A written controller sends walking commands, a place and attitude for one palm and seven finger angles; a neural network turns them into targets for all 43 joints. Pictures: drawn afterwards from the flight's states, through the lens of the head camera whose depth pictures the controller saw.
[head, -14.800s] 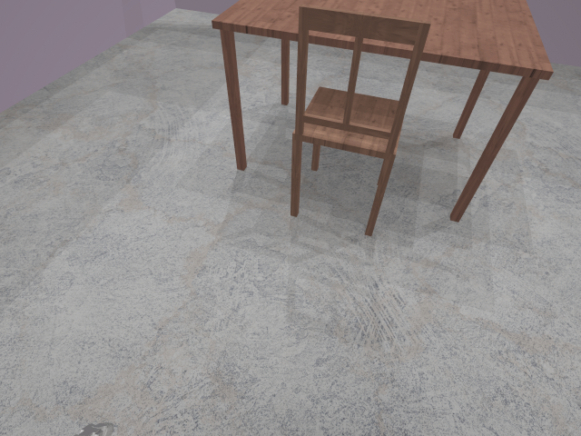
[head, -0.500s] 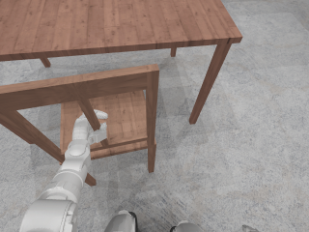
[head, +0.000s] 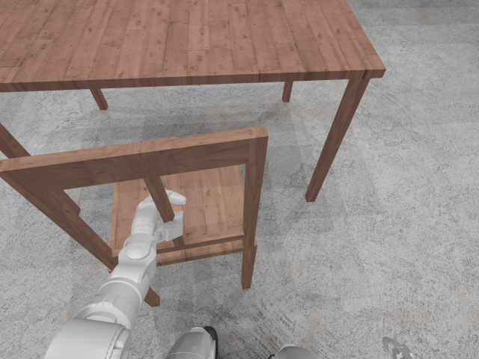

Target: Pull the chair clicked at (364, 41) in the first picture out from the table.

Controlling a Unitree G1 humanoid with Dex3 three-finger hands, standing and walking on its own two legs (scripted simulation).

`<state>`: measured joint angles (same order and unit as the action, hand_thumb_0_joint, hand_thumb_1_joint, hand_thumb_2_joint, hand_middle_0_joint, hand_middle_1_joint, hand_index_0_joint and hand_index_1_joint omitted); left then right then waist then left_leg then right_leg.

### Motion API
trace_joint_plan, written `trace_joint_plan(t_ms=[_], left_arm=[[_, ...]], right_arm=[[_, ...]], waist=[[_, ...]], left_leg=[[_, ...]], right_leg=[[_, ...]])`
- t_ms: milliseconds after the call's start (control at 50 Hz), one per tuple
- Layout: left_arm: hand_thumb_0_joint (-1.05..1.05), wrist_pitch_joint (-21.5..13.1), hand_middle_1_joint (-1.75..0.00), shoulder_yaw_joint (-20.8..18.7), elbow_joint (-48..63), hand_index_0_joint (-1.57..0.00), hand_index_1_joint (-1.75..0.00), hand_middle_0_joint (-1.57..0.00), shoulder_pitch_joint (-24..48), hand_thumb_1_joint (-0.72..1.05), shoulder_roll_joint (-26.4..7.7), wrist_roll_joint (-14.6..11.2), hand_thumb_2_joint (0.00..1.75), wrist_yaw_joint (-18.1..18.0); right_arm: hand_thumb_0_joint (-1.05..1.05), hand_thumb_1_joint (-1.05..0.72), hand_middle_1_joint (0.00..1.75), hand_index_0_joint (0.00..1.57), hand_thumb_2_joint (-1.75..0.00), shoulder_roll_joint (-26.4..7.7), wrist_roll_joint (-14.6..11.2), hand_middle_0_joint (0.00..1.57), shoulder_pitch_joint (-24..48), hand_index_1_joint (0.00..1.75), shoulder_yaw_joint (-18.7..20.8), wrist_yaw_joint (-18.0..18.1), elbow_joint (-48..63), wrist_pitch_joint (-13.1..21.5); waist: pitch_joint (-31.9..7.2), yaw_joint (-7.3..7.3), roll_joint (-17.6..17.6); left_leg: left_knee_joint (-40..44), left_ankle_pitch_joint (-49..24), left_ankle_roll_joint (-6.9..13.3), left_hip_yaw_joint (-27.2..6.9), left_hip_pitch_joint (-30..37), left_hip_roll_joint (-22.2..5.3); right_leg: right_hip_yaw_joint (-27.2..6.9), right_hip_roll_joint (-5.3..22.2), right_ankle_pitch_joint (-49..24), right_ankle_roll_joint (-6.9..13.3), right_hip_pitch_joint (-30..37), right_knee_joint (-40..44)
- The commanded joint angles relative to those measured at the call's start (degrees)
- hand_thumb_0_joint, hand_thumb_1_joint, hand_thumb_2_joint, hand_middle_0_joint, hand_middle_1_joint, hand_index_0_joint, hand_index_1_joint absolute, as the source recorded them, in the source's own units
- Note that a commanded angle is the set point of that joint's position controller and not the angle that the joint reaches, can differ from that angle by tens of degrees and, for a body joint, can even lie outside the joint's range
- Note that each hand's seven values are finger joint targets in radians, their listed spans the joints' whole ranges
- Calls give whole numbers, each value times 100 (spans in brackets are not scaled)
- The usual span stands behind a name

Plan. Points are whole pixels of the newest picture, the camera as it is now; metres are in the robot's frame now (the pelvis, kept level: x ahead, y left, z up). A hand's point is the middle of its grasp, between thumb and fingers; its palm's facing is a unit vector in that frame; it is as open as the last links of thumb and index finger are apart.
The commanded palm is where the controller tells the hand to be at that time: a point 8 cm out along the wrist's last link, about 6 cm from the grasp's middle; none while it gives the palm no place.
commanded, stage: step backward, pulling the chair out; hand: left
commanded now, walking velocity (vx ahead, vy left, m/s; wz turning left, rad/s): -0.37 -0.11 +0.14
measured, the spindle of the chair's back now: (167, 214) +0.38 +0.16 -0.06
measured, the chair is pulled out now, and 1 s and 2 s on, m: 0.18 0.25 0.32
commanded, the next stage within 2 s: none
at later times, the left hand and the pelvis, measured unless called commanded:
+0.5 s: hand (176, 225) +0.35 +0.13 -0.05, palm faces +0.04 -0.98 -0.17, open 5.4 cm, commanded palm +0.35 +0.18 -0.05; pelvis -0.02 -0.01 +0.00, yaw +3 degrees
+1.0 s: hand (169, 264) +0.28 +0.14 -0.05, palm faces +0.07 -0.98 -0.16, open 5.4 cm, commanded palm +0.28 +0.19 -0.05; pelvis -0.09 -0.02 +0.00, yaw +6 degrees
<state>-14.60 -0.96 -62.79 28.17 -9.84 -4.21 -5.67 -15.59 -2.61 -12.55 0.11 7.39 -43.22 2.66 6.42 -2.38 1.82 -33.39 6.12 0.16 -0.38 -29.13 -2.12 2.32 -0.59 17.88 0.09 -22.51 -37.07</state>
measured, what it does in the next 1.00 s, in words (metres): steps on the spot: left foot, then left foot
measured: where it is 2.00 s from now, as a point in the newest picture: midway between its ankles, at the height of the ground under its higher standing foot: outside the picture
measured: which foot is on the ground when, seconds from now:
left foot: down 0.00-0.18, up 0.20-0.28, down 0.30-0.62, up 0.64-0.80, down 0.82-1.00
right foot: down 0.00-1.00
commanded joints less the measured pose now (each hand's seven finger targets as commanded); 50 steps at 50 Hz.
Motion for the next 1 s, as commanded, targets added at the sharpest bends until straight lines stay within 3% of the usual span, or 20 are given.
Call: trace_joint_plan(t_ms=[0,100,140,180,220,260,300,340,400,460,540,580,600,640,700,760,800,880,920,980], left_arm=[[0,-383,-145,-101,1287,-50,-145,-50,2137,90,-1086,180,90,-87],[0,-330,-145,-210,1254,-50,-145,-50,2289,90,-1327,202,90,-86],[0,-338,-145,-241,1220,-50,-145,-50,2342,90,-1512,222,90,-139],[0,-275,-145,-322,1253,-50,-145,-50,2181,90,-1586,235,90,-187],[0,-216,-145,-230,1262,-50,-145,-50,2192,90,-1373,244,90,-158],[0,-171,-145,-236,1247,-50,-145,-50,2181,90,-1315,221,90,-138],[0,-154,-145,-81,1139,-50,-145,-50,2231,90,-1058,160,90,-82],[0,-240,-145,67,1472,-50,-145,-50,2519,90,-781,219,90,4],[0,-241,-145,-36,1383,-50,-145,-50,2591,90,-829,263,90,13],[0,-244,-145,-61,1355,-50,-145,-50,2639,90,-821,305,90,40],[0,-201,-145,-228,1291,-50,-145,-50,2429,90,-1055,261,90,51],[0,-200,-145,-415,1243,-50,-145,-50,2327,90,-1498,234,90,-9],[0,-157,-145,-380,1188,-50,-145,-50,2346,90,-1526,227,90,-36],[0,-5,-145,-311,1208,-50,-145,-50,2335,90,-1353,239,90,-62],[0,162,-145,-385,1217,-50,-145,-50,2307,90,-1287,212,90,-68],[0,241,-145,-99,1348,-50,-145,-50,2468,90,-1010,100,90,-40],[0,225,-145,30,1403,-50,-145,-50,2574,90,-829,71,90,-30],[0,62,-145,44,1629,-50,-145,-50,2905,90,-767,167,90,29],[0,21,-145,91,1484,-50,-145,-50,2779,90,-662,197,90,43],[0,-44,-145,-30,1389,-50,-145,-50,2766,90,-961,209,90,19]], right_arm=[[0,-90,30,20,-90,-699,98,20,-60,30,191,54,484,221],[0,-90,30,20,-90,-660,60,20,-68,30,219,53,486,279],[0,-90,30,20,-90,-574,14,20,-80,30,223,40,447,308],[0,-90,30,20,-90,-592,58,20,74,30,197,60,383,298],[0,-90,30,20,-90,-571,79,20,65,30,116,84,281,295],[0,-90,30,20,-90,-687,62,20,-44,30,135,141,207,287],[0,-90,30,20,-90,-801,22,20,-191,30,210,99,215,203],[0,-90,30,20,-90,-679,108,20,-132,30,173,85,267,120],[0,-90,30,20,-90,-633,142,20,-189,30,237,23,260,92],[0,-90,30,20,-90,-573,188,20,-196,30,257,-41,316,121],[0,-90,30,20,-90,-574,83,20,-137,30,284,-40,437,148],[0,-90,30,20,-90,-574,-10,20,-221,30,324,8,489,215],[0,-90,30,20,-90,-537,-33,20,-89,30,300,-9,475,240],[0,-90,30,20,-90,-564,62,20,170,30,228,-5,488,258],[0,-90,30,20,-90,-590,103,20,81,30,114,57,336,223],[0,-90,30,20,-90,-703,41,20,-157,30,155,135,201,158],[0,-90,30,20,-90,-867,18,20,-154,30,260,174,313,92],[0,-90,30,20,-90,-659,109,20,-26,30,233,147,441,6],[0,-90,30,20,-90,-633,93,20,-162,30,273,107,423,17],[0,-90,30,20,-90,-690,27,20,-291,30,339,131,357,57]], waist=[[-2168,38,859],[-2058,17,170],[-2044,-47,-700],[-2152,78,-613],[-2207,50,-540],[-2322,36,-565],[-2313,49,-421],[-2824,20,362],[-2985,10,689],[-2832,-15,931],[-2626,19,370],[-2661,-46,-690],[-2592,-2,-840],[-2487,156,-600],[-2386,74,-750],[-2551,-18,-990],[-2460,46,-256],[-2459,97,808],[-2466,91,531],[-2560,16,-189]], left_leg=[[926,734,581,-1758,1548,-1117],[262,1080,304,-1023,803,-660],[-773,1370,-58,-305,759,-95],[-1567,1424,-210,-313,723,110],[-1073,1253,-198,-492,673,-11],[-78,-322,-109,-562,967,-258],[385,-2085,162,-918,1494,-747],[138,-3326,410,-1394,2080,-1016],[153,-3431,524,-1588,2454,-1227],[141,-3203,583,-1599,2281,-1291],[-46,-1315,363,-1221,782,-965],[-873,346,-39,-572,462,-236],[-1670,1769,-235,-324,494,124],[-2585,2364,-229,-620,240,133],[-1421,2161,-222,-597,536,3],[313,910,-142,-325,1195,-121],[659,-667,174,-753,1497,-704],[735,-1002,455,-1083,914,-1168],[302,-1400,375,-916,1078,-1080],[-79,-104,36,-493,648,-664]], right_leg=[[-472,178,390,92,81,181],[-935,572,571,146,555,1000],[-1680,1497,709,427,471,1766],[-1665,1913,-810,697,653,1747],[-1080,1812,-2738,588,1212,1104],[-640,1411,-3472,226,1473,582],[-411,798,-2830,-102,1236,318],[-376,554,-2207,-100,844,-28],[-376,346,-504,-35,352,-177],[-398,291,-168,-10,311,-127],[-656,526,-1346,78,1389,414],[-1504,1422,-1602,394,1431,1123],[-1919,2048,-1790,679,1243,1579],[-1784,2342,-2225,941,1375,1538],[-1004,2006,-3219,628,1544,1035],[-726,1619,-2886,206,1613,868],[-369,893,-1938,-150,1200,629],[-222,491,-627,-92,1214,-333],[-321,513,-1237,-36,1166,-15],[-702,916,-1743,118,1333,350]])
